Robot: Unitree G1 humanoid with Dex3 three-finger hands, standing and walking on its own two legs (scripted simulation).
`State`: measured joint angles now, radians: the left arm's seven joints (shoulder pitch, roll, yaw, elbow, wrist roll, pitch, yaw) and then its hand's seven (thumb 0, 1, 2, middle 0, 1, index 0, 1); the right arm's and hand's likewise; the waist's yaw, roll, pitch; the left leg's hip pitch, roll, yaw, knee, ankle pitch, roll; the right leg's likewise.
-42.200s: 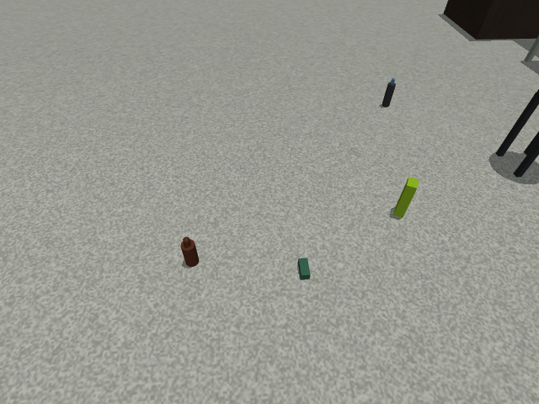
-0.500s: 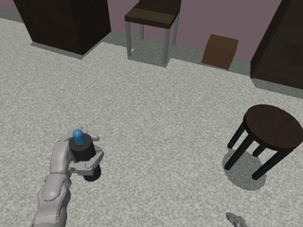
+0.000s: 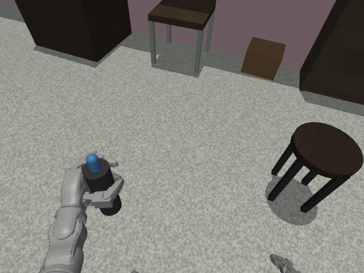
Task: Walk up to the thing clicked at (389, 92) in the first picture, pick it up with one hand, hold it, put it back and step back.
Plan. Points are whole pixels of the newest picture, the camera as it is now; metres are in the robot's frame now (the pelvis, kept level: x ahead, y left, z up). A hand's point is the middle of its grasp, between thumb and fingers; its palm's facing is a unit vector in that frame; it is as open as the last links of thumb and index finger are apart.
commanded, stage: crouch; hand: left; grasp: from the side
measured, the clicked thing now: (102, 184) +0.33 +0.17 +0.02
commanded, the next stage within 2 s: lower in 1.62 s
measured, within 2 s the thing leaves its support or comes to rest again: neither
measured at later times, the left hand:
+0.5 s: hand (119, 213) +0.35 +0.18 -0.21, palm faces +0.03 -1.00 -0.03, open 7.0 cm
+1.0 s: hand (123, 227) +0.37 +0.20 -0.41, palm faces +0.13 -0.99 -0.04, open 7.1 cm
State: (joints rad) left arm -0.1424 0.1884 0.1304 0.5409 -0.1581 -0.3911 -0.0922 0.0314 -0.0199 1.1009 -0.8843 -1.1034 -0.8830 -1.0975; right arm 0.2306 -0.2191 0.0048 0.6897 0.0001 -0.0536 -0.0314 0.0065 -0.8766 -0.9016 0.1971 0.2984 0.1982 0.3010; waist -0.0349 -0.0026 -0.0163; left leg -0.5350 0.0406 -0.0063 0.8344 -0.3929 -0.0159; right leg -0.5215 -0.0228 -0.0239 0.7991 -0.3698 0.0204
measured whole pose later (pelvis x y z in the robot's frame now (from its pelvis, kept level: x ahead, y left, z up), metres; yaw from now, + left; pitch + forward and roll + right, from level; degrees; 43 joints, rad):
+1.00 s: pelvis -0.07 -0.01 -0.35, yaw -3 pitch +32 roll -3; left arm -0.61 0.40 0.46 1.07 -0.09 -0.79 -0.17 0.03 -0.03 1.12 -0.89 -1.11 -0.89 -1.10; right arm 0.07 -0.26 0.04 0.76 -0.13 -0.04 0.08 0.00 -0.92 -0.92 0.20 0.30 0.20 0.30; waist -0.15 -0.04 -0.11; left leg -2.10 0.02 -0.11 2.22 -0.69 -0.05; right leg -2.07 -0.02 -0.04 2.18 -0.67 0.01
